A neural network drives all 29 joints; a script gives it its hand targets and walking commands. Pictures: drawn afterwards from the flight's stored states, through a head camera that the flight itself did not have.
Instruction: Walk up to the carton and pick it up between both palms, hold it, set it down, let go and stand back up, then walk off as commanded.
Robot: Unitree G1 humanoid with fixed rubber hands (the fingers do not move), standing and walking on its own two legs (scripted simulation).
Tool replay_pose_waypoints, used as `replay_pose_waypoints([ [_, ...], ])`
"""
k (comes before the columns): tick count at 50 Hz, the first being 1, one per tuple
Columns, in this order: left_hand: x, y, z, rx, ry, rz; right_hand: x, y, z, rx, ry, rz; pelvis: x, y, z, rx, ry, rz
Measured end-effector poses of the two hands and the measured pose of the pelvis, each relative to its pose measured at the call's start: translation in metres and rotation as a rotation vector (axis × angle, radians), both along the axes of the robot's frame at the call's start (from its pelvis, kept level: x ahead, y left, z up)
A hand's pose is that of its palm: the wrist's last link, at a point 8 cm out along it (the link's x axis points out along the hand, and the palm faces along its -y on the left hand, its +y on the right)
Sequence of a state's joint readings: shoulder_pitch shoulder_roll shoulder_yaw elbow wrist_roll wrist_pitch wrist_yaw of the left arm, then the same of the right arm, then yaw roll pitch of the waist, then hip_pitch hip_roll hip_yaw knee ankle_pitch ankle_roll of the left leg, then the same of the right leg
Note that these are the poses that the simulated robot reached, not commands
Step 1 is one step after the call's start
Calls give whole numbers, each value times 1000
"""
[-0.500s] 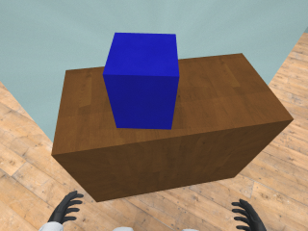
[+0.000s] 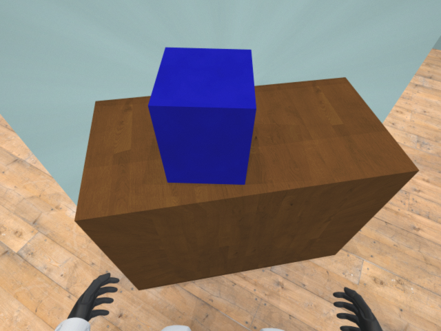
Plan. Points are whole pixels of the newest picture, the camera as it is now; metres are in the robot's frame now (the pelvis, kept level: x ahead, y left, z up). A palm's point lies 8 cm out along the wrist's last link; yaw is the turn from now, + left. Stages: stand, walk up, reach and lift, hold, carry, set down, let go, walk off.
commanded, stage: stand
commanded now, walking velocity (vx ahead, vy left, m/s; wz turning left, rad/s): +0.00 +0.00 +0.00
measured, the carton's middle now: (207, 119) +0.56 +0.06 +0.03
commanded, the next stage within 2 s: walk up in 0.34 s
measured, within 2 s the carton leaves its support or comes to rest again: neither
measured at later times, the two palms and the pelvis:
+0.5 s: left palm (77, 325) +0.13 +0.26 -0.08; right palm out of the picture +0.12 -0.26 -0.09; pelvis -0.01 +0.00 +0.00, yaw +0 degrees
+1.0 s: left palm (72, 300) +0.17 +0.29 -0.08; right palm out of the picture +0.10 -0.30 -0.09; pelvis +0.06 +0.00 +0.00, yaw +3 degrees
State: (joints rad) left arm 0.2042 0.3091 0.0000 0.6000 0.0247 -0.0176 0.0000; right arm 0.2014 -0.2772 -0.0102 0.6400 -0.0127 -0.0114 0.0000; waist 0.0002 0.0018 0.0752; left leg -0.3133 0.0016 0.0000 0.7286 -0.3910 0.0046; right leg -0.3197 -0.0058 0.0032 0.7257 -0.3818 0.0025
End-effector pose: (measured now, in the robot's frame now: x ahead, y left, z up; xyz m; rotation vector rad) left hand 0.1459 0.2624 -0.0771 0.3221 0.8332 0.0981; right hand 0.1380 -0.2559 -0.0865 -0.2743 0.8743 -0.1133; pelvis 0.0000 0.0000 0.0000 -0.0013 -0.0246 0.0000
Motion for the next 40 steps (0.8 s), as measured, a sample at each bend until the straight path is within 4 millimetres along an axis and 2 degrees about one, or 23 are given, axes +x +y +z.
replay_pose_waypoints([
  [27, -14, 3, 1, 6, -8, 0, -17, -3, -2, -3, 6, -3, -12, 0, -1, 0, -19, 0],
  [31, -20, 10, 1, 15, 6, -10, -24, -11, -1, -14, 23, 6, -4, 0, -1, -1, -13, 2],
  [35, -28, 25, -5, 40, 46, -5, -27, -21, -5, -50, 62, 4, 8, 3, -5, -2, -7, 13],
  [40, -33, 45, -12, 53, 118, 27, -21, -18, -2, -80, 86, 28, 27, 13, -6, 4, 9, 39],
])
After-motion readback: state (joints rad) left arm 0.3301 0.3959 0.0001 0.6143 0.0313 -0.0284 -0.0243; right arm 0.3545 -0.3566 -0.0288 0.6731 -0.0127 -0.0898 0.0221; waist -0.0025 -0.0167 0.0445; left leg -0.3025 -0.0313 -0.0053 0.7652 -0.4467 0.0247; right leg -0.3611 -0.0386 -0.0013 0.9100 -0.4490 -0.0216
